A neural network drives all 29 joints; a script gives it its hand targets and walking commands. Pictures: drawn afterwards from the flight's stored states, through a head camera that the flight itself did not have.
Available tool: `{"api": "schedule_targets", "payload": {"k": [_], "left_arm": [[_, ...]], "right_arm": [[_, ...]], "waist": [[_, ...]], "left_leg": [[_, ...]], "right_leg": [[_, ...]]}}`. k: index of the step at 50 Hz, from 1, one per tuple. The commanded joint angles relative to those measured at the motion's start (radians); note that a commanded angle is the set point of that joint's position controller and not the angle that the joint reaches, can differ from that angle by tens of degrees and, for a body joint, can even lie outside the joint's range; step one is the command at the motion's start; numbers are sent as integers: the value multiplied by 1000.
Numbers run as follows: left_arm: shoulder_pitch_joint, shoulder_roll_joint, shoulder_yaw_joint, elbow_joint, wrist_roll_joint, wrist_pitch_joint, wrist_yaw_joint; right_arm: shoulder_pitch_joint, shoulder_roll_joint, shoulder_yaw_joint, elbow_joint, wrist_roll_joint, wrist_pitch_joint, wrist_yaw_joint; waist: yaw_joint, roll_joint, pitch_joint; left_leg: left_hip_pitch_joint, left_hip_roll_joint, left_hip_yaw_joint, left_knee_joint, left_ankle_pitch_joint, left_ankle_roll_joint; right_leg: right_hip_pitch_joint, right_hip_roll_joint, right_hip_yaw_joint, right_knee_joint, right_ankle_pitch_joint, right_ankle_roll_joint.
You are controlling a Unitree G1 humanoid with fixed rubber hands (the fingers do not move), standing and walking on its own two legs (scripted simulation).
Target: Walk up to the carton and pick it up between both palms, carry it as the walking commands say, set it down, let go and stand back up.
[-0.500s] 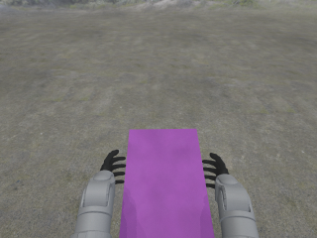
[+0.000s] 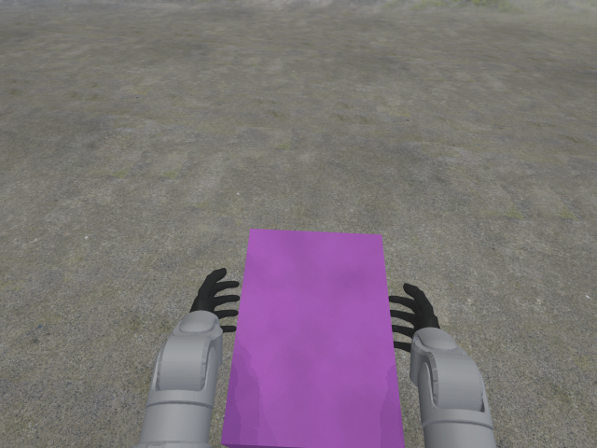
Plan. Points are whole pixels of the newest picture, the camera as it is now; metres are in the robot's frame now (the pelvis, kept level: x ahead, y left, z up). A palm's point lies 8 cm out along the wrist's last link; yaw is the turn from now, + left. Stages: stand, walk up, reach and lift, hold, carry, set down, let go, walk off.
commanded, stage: carry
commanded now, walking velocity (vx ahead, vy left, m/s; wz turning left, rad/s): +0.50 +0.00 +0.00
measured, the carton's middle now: (311, 340) +0.33 -0.01 -0.02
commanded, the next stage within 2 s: none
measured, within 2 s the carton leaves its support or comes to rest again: neither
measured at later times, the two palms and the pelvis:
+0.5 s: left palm (201, 233) +0.43 +0.17 +0.11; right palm (378, 230) +0.46 -0.11 +0.10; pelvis +0.18 +0.00 +0.01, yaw +7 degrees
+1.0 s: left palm (157, 217) +0.49 +0.26 +0.09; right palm (313, 190) +0.59 -0.01 +0.09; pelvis +0.28 +0.02 +0.00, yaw +22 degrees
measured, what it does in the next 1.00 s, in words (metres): walks ahead, turning left: right foot, then left foot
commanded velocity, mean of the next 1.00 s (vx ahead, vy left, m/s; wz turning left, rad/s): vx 0.06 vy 0.00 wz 0.50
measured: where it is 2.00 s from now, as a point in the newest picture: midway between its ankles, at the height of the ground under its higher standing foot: outside the picture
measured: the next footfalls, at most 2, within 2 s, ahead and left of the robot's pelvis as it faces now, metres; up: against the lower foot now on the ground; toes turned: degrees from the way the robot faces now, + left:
right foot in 0.28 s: +0.17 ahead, -0.10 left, +0.00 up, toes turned -8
left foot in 0.64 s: +0.37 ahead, +0.12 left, +0.00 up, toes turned +19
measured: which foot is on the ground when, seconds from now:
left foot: down 0.00-0.28, up 0.30-0.62, down 0.64-1.00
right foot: down 0.00-0.06, up 0.08-0.26, down 0.28-0.64, up 0.66-1.00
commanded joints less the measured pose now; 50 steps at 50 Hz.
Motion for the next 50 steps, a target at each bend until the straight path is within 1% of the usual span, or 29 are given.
{"api": "schedule_targets", "payload": {"k": [1, 2, 3, 4, 5, 6, 7, 10, 12, 13, 14, 15, 16, 17, 19, 21, 24, 26, 29, 31, 32, 33, 34, 35, 36, 37, 39, 44, 50], "left_arm": [[-475, -1001, -639, -167, -338, 22, -236], [-471, -1007, -660, -210, -350, 48, -224], [-464, -1015, -686, -252, -369, 74, -215], [-457, -1010, -704, -295, -390, 103, -209], [-458, -999, -724, -342, -418, 132, -204], [-447, -996, -734, -390, -446, 161, -195], [-419, -990, -735, -421, -465, 192, -182], [-273, -945, -687, -437, -459, 272, -127], [-240, -944, -674, -485, -455, 303, -94], [-237, -943, -663, -506, -453, 318, -80], [-207, -933, -644, -511, -441, 334, -68], [-170, -905, -622, -511, -427, 352, -58], [-126, -888, -596, -507, -409, 361, -45], [-145, -911, -602, -544, -422, 367, -42], [-182, -933, -601, -576, -426, 376, -43], [-229, -949, -614, -612, -450, 378, -49], [-241, -954, -628, -635, -483, 384, -64], [-232, -950, -635, -639, -494, 390, -70], [-213, -941, -642, -639, -498, 397, -74], [-219, -929, -644, -640, -496, 406, -74], [-235, -906, -642, -642, -490, 413, -75], [-224, -902, -645, -628, -487, 420, -77], [-168, -917, -641, -594, -478, 428, -70], [-170, -923, -647, -570, -471, 424, -73], [-230, -962, -670, -593, -489, 413, -81], [-287, -1005, -684, -619, -509, 398, -90], [-306, -1070, -689, -640, -524, 371, -100], [-233, -1073, -709, -658, -515, 342, -92], [-185, -1008, -707, -640, -494, 362, -82]], "right_arm": [[-612, 961, 671, -197, 382, -7, 251], [-596, 964, 678, -228, 391, 14, 238], [-557, 963, 677, -257, 391, 36, 223], [-516, 961, 683, -288, 399, 61, 205], [-493, 961, 693, -332, 402, 87, 183], [-482, 968, 701, -384, 413, 118, 162], [-462, 969, 703, -424, 424, 150, 145], [-349, 928, 690, -486, 440, 232, 103], [-354, 925, 695, -551, 478, 270, 87], [-357, 926, 700, -578, 494, 288, 80], [-371, 922, 706, -597, 504, 309, 72], [-359, 914, 714, -614, 509, 335, 63], [-395, 885, 733, -661, 524, 356, 61], [-415, 907, 739, -680, 541, 366, 58], [-419, 939, 741, -667, 547, 383, 60], [-395, 967, 729, -652, 535, 380, 58], [-364, 978, 704, -659, 510, 375, 43], [-342, 974, 689, -657, 495, 377, 37], [-324, 960, 673, -646, 482, 389, 39], [-289, 955, 666, -617, 481, 398, 43], [-270, 939, 657, -606, 481, 402, 45], [-260, 908, 633, -580, 471, 409, 44], [-248, 920, 609, -563, 471, 415, 49], [-240, 936, 612, -539, 468, 412, 54], [-262, 981, 627, -537, 467, 399, 62], [-319, 1022, 646, -567, 483, 384, 71], [-370, 1079, 682, -618, 507, 358, 87], [-318, 1047, 700, -659, 506, 332, 99], [-265, 965, 690, -661, 492, 348, 99]], "waist": [[-4, -96, -167], [-18, -10, -172], [-34, 158, -183], [-36, 252, -176], [-38, 237, -129], [-40, 161, -130], [-41, 127, -150], [-33, 166, -199], [-15, 174, -242], [-8, 147, -271], [12, 88, -302], [22, -128, -307], [31, -281, -268], [28, -185, -280], [22, -85, -253], [19, -116, -203], [16, -137, -190], [16, -158, -198], [19, -177, -196], [-13, -129, -243], [-43, -29, -299], [-22, 217, -288], [-19, 225, -381], [-22, 180, -381], [-19, 117, -350], [-14, 66, -318], [-9, 58, -321], [-12, 91, -347], [-18, 147, -309]], "left_leg": [[29, 1, 101, -134, -12, 16], [142, 56, 9, -228, -71, 34], [263, 186, -193, -318, -138, 79], [361, 293, -365, -374, -103, 138], [413, 347, -455, -384, 7, 197], [433, 357, -433, -374, 113, 217], [449, 349, -368, -360, 169, 213], [432, 237, -140, -253, 567, 146], [280, 176, -32, -174, 544, 92], [141, 143, 7, -109, 449, 62], [-35, 111, 46, 15, 288, 29], [-272, 34, 119, 246, -29, -7], [-461, -10, 144, 403, -229, -13], [-465, 57, 85, 489, -190, -5], [-440, 77, 72, 446, -94, -2], [-427, 57, 113, 367, -18, -4], [-371, 33, 161, 232, 90, 5], [-293, 10, 197, 155, 186, 21], [-192, -27, 242, 45, 274, 37], [30, -60, 261, -79, 369, 61], [241, 36, 108, -77, 596, 98], [373, 304, -287, -44, 1093, 163], [457, 371, -420, -86, 1041, 244], [432, 376, -421, -133, 849, 263], [375, 350, -379, -152, 732, 250], [281, 317, -330, -181, 624, 227], [168, 261, -236, -218, 507, 191], [188, 232, -250, -231, 452, 162], [174, 204, -272, -216, 408, 151]], "right_leg": [[-6, -192, 179, -205, -349, -95], [-102, -132, 94, -91, -279, -52], [-234, -58, -24, 109, -185, -1], [-379, -6, -109, 260, -163, 27], [-495, 0, -101, 268, -223, 26], [-509, -27, -67, 280, -219, 22], [-499, -41, -57, 239, -201, 19], [-332, 31, -157, 55, -66, 33], [-66, 48, -210, -106, 106, 21], [125, 11, -188, -143, 162, 8], [324, -102, -99, -145, 179, -21], [480, -338, 146, -147, 406, -71], [508, -507, 315, -117, 748, -177], [484, -484, 232, -85, 861, -192], [414, -410, 87, -109, 798, -139], [370, -365, -16, -131, 773, -119], [327, -339, -135, -116, 782, -101], [279, -317, -219, -70, 772, -70], [233, -299, -284, 50, 717, -28], [132, -250, -326, 260, 650, 26], [-46, -211, -303, 444, 416, 77], [-305, -97, -258, 672, -303, 118], [-383, -70, -92, 800, -398, 120], [-433, -93, -26, 823, -379, 106], [-451, -120, -7, 814, -331, 90], [-423, -137, -2, 776, -279, 88], [-331, -122, -36, 684, -195, 81], [-332, -79, -38, 583, -146, 85], [-310, -38, -48, 446, -134, 85]]}}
